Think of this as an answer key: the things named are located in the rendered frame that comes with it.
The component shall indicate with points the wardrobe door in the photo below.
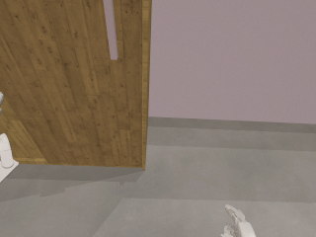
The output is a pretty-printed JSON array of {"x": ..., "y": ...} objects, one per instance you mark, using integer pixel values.
[
  {"x": 21, "y": 143},
  {"x": 79, "y": 106}
]

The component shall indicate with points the handle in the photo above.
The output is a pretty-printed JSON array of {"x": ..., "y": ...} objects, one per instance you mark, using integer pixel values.
[{"x": 111, "y": 28}]

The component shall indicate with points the robot left hand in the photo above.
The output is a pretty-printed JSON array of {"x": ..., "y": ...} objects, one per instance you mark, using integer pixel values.
[{"x": 7, "y": 163}]

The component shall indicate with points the robot right hand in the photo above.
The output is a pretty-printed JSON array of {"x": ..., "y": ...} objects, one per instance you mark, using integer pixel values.
[{"x": 243, "y": 229}]

